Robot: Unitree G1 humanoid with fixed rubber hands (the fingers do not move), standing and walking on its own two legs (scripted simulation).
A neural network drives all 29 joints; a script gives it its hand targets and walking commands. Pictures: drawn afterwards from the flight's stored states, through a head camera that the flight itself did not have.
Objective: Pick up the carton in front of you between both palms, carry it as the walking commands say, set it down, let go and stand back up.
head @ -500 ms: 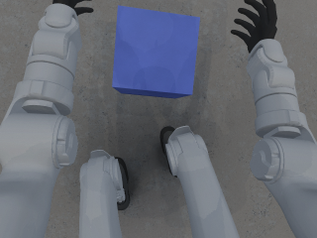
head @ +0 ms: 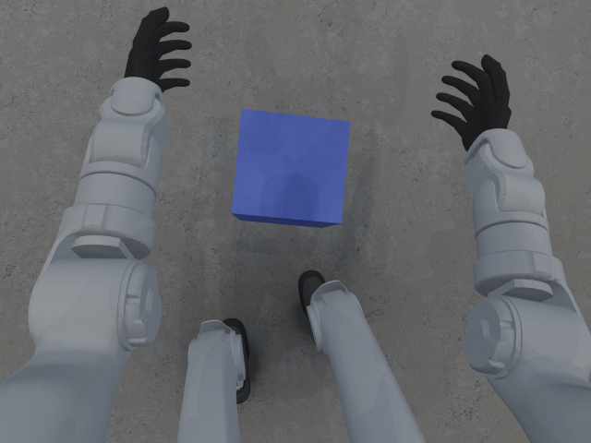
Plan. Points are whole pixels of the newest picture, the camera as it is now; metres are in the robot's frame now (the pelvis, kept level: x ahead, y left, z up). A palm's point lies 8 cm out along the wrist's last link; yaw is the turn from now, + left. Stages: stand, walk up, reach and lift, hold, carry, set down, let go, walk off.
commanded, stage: let go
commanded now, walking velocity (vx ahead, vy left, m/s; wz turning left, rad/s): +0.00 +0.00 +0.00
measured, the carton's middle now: (287, 177) +0.48 -0.11 -0.48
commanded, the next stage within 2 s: stand in 1.46 s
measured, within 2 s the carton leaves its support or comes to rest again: neither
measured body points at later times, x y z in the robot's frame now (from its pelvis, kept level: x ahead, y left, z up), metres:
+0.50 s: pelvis +0.05 -0.02 +0.12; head +0.26 -0.04 +0.52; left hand +0.43 +0.12 +0.01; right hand +0.34 -0.29 +0.02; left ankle +0.04 +0.12 -0.57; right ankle +0.11 -0.12 -0.57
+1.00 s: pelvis +0.10 +0.01 +0.17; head +0.15 +0.01 +0.62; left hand +0.30 +0.23 +0.09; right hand +0.26 -0.23 +0.09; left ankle +0.04 +0.12 -0.57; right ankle +0.11 -0.12 -0.57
